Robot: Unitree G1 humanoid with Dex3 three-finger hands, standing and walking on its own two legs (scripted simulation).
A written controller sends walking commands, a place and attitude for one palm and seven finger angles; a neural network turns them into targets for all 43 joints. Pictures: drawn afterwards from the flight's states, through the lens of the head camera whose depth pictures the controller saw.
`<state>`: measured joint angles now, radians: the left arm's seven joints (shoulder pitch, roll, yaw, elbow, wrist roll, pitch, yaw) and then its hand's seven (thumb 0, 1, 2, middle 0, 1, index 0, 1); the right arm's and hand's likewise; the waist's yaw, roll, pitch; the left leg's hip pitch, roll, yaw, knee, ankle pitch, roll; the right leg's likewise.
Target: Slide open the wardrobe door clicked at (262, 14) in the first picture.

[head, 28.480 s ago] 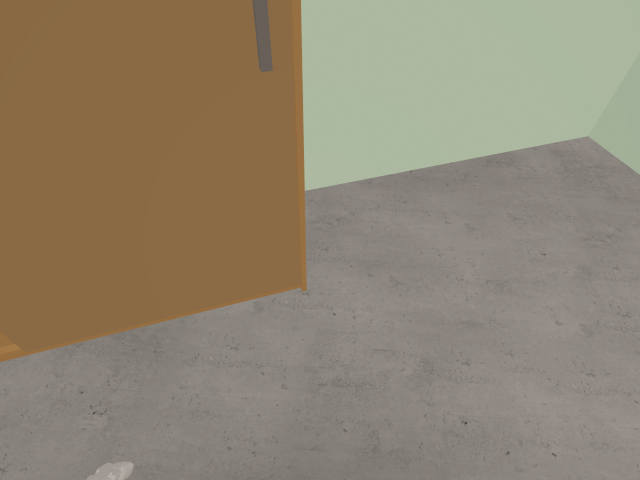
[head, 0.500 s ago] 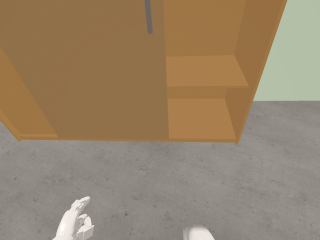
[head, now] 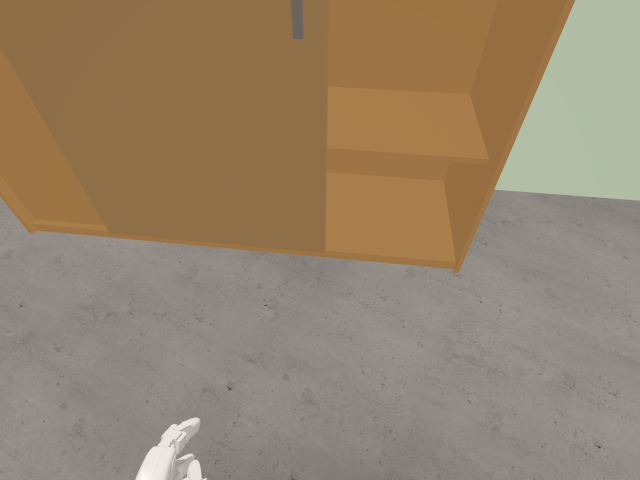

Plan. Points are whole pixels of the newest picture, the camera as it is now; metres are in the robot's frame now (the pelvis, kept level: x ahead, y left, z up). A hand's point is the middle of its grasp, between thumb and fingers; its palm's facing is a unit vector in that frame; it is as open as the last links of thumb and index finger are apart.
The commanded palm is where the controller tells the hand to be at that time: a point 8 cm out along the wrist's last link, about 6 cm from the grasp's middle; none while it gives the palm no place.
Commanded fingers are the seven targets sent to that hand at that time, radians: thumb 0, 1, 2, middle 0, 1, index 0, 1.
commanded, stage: stop stepping back and stand still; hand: right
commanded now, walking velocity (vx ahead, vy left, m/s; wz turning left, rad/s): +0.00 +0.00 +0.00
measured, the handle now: out of the picture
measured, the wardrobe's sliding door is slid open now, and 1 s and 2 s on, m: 0.52 0.52 0.52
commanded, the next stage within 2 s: let the arm hang, fingers relaxed in 0.04 s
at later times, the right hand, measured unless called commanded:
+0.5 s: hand out of the picture +0.09 -0.21 -0.17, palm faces +0.03 +0.98 -0.19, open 6.8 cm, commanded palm none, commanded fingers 0.00 -0.90 -0.90 0.20 0.30 0.20 0.30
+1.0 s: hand out of the picture +0.08 -0.25 -0.17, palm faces +0.01 +0.98 -0.18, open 7.3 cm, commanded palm none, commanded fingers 0.00 -0.90 -0.90 0.20 0.30 0.20 0.30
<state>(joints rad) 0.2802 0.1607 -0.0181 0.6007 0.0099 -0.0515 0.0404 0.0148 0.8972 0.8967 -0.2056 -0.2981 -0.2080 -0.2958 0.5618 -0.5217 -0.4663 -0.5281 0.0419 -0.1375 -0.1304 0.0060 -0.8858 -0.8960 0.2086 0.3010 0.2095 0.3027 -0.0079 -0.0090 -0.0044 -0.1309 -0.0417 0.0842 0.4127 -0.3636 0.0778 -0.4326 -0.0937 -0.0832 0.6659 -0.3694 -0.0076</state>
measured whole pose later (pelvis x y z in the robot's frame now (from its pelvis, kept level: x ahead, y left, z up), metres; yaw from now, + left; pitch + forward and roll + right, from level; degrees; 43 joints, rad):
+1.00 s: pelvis +0.05 -0.07 +0.01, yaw -1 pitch -1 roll +0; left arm 0.23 0.17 -0.01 1.12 0.02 -0.01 0.03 0.01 0.92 0.90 -0.20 -0.30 -0.20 -0.29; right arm 0.21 -0.18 0.02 1.13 -0.01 0.01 -0.02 0.00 -0.92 -0.90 0.20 0.30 0.20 0.30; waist 0.01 0.02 0.02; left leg -0.11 0.06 -0.02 0.39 -0.26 -0.07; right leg -0.15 0.07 -0.07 0.39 -0.22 -0.09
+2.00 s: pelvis +0.05 -0.08 +0.01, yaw -1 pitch -1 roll +0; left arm 0.21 0.20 0.00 1.13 0.01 -0.01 0.02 0.01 0.91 0.90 -0.20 -0.30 -0.20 -0.29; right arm 0.21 -0.20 0.01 1.14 -0.02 0.00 -0.02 0.00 -0.90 -0.90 0.20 0.30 0.20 0.30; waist 0.01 0.02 0.05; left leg -0.12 0.07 -0.03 0.37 -0.23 -0.07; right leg -0.15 0.08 -0.08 0.36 -0.19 -0.10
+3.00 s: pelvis +0.06 -0.04 +0.02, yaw -2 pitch -1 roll +0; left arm 0.08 0.33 0.00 1.12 0.01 -0.01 0.00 0.01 0.90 0.90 -0.20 -0.30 -0.20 -0.29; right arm 0.10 -0.33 0.01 1.12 -0.01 -0.02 0.00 0.00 -0.90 -0.90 0.20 0.30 0.20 0.30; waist 0.01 0.01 0.05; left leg -0.05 0.03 0.01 0.28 -0.21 -0.02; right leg -0.10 0.04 -0.04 0.28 -0.17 -0.04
